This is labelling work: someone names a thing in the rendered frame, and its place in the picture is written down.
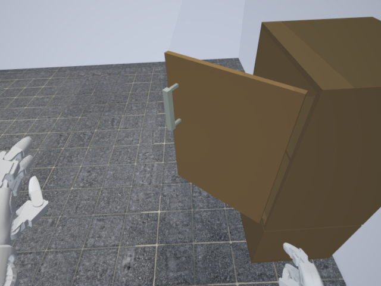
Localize robot left forearm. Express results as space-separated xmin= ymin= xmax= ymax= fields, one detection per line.
xmin=0 ymin=245 xmax=19 ymax=286

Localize cupboard door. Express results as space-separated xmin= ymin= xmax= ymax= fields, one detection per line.
xmin=164 ymin=51 xmax=308 ymax=223

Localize handle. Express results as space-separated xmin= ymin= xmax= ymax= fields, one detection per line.
xmin=162 ymin=83 xmax=181 ymax=131

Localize right robot hand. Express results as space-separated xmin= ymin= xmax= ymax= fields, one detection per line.
xmin=279 ymin=243 xmax=324 ymax=286

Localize left robot hand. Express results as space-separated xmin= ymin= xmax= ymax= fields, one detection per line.
xmin=0 ymin=136 xmax=48 ymax=246

